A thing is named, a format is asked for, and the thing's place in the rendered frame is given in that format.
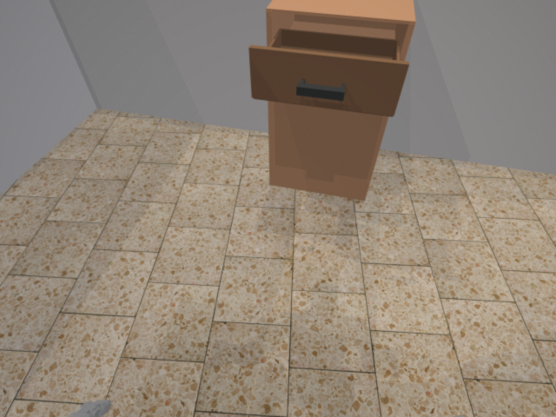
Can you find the robot left hand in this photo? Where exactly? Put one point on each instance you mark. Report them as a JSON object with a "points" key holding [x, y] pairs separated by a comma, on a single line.
{"points": [[97, 408]]}

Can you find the drawer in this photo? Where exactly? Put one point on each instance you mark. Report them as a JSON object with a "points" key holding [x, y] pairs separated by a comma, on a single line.
{"points": [[370, 67]]}

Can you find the handle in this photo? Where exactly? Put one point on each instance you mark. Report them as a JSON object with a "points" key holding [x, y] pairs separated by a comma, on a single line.
{"points": [[320, 91]]}

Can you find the cabinet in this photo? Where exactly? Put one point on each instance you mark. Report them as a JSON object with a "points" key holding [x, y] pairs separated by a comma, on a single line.
{"points": [[331, 151]]}

